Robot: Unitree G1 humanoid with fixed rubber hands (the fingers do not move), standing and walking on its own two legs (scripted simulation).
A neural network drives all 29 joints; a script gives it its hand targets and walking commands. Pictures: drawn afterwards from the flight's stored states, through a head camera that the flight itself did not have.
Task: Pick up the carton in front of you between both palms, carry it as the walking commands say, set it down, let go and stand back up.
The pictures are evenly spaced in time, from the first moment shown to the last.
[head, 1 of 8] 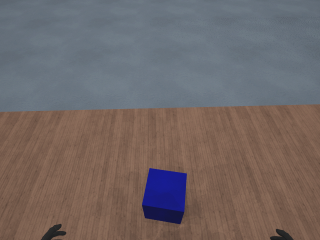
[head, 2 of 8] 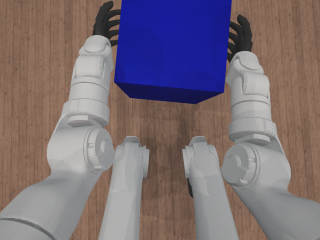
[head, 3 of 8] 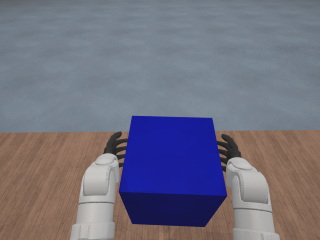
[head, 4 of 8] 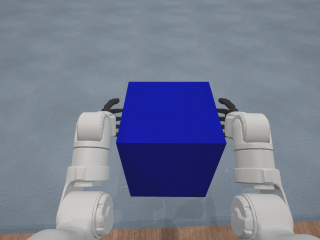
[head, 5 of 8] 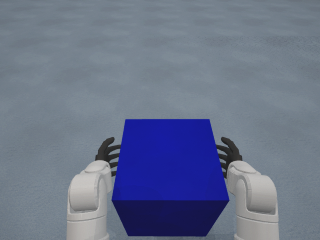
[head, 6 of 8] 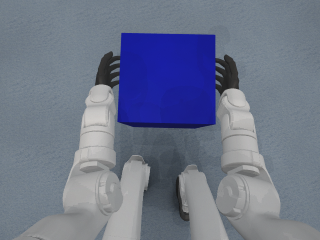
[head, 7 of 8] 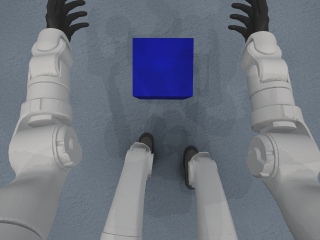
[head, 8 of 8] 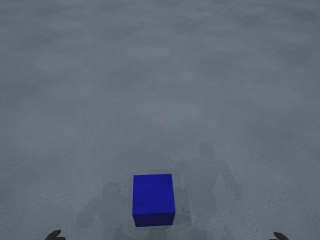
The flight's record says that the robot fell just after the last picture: no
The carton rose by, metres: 0.70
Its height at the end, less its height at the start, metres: -0.15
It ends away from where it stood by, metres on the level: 2.70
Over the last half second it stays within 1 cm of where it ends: yes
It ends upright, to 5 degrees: yes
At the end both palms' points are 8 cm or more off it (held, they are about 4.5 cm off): yes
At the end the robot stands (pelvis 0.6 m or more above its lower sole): yes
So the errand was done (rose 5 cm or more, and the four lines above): yes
